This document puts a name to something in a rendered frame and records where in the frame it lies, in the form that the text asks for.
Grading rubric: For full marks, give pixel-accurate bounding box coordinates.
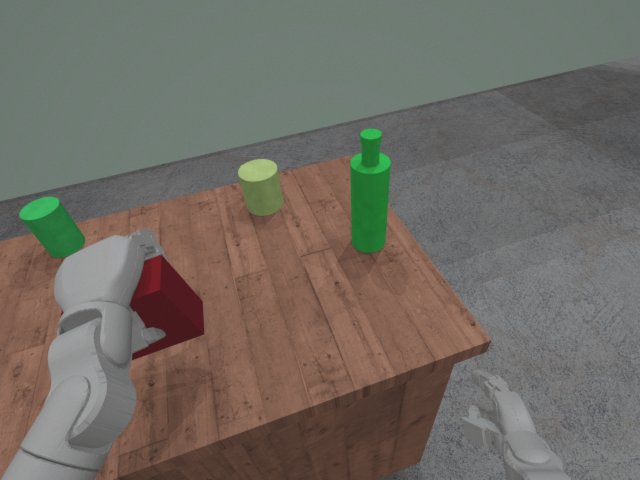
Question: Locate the robot left forearm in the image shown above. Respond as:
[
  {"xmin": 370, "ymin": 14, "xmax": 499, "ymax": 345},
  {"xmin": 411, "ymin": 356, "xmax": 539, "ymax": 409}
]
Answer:
[{"xmin": 0, "ymin": 301, "xmax": 136, "ymax": 480}]

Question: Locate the robot right hand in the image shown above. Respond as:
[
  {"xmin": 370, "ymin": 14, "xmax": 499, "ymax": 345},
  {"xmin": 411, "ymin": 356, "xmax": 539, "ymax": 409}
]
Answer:
[{"xmin": 463, "ymin": 369, "xmax": 537, "ymax": 456}]

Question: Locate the sponge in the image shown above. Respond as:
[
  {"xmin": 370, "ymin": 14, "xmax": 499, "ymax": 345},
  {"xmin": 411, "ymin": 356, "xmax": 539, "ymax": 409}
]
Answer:
[{"xmin": 61, "ymin": 255, "xmax": 204, "ymax": 360}]

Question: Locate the robot right forearm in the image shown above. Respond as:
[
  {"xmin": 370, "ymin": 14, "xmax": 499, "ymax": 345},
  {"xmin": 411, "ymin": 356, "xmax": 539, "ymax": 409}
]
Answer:
[{"xmin": 502, "ymin": 430, "xmax": 572, "ymax": 480}]

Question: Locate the robot left hand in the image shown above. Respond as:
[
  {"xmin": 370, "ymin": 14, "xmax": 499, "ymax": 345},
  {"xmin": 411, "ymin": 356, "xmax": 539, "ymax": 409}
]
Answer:
[{"xmin": 54, "ymin": 229, "xmax": 169, "ymax": 354}]

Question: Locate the table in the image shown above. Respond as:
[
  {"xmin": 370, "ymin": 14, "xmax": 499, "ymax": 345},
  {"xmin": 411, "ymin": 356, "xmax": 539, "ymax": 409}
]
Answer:
[{"xmin": 0, "ymin": 155, "xmax": 491, "ymax": 480}]

